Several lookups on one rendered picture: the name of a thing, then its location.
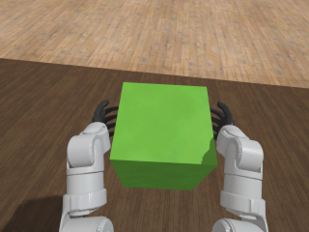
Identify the left robot hand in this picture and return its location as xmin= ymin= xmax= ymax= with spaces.
xmin=92 ymin=100 xmax=119 ymax=137

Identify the robot right forearm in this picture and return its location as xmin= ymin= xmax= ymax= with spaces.
xmin=216 ymin=125 xmax=268 ymax=232

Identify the robot right upper arm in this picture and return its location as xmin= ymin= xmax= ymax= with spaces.
xmin=211 ymin=217 xmax=265 ymax=232

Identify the carton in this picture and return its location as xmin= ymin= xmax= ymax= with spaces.
xmin=109 ymin=82 xmax=218 ymax=190

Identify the robot left forearm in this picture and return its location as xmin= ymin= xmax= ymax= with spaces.
xmin=59 ymin=122 xmax=111 ymax=232

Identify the robot left upper arm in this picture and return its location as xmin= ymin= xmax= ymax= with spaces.
xmin=61 ymin=216 xmax=114 ymax=232

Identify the right robot hand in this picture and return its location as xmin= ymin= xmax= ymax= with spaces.
xmin=210 ymin=101 xmax=235 ymax=141

